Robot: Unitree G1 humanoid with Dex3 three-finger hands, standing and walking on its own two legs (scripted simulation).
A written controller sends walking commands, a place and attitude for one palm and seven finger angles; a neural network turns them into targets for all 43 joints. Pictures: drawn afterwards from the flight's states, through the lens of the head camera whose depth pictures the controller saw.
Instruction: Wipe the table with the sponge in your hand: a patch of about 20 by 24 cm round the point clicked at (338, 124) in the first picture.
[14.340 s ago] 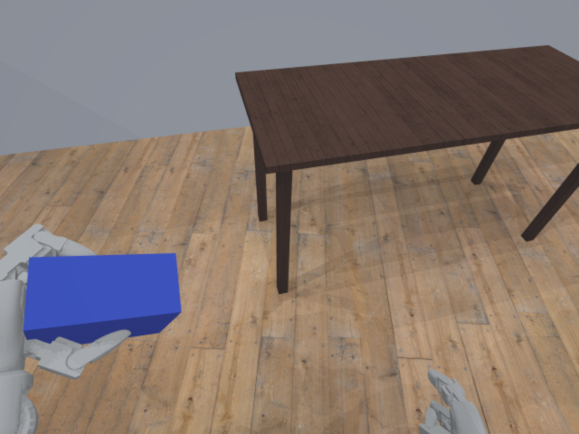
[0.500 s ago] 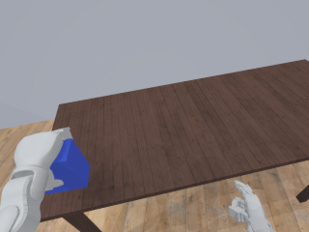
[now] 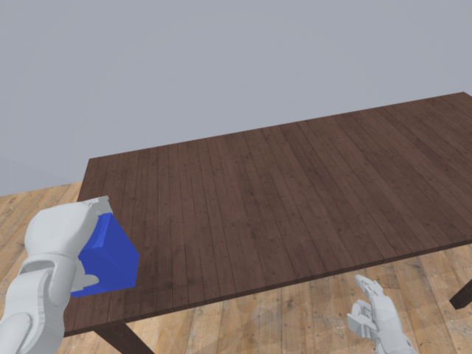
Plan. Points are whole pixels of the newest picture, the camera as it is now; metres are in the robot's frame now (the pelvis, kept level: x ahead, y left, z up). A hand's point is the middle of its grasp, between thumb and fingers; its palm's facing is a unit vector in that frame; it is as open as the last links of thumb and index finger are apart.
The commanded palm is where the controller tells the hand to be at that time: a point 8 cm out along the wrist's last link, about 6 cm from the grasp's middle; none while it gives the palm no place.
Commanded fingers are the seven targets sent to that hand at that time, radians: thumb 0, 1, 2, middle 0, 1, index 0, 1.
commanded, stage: move the sponge above the wiping area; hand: left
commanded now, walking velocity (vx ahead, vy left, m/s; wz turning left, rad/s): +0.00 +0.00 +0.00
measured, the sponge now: (97, 263) +0.22 +0.29 +0.06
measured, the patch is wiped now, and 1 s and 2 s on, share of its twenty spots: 0.00 0.00 0.00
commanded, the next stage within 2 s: none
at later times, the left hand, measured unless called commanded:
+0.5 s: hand (95, 248) +0.22 +0.28 +0.09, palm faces +0.01 -0.08 -1.00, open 10.4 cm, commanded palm +0.20 +0.27 +0.16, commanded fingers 0.00 0.10 1.30 -1.20 -1.60 -1.20 -1.60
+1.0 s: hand (98, 255) +0.22 +0.29 +0.07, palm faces -0.05 -0.09 -1.00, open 10.4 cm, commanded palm +0.21 +0.27 +0.14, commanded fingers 0.00 0.10 1.30 -1.20 -1.60 -1.20 -1.60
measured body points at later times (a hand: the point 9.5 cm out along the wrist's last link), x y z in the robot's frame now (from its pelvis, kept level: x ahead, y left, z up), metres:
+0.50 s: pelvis +0.01 +0.00 +0.00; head -0.01 -0.04 +0.45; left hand +0.22 +0.28 +0.14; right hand +0.25 -0.20 -0.08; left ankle +0.04 +0.15 -0.74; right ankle +0.00 -0.14 -0.74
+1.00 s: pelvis +0.00 +0.00 +0.00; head -0.01 -0.04 +0.45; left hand +0.22 +0.29 +0.12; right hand +0.25 -0.21 -0.08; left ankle +0.04 +0.15 -0.74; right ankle +0.00 -0.14 -0.74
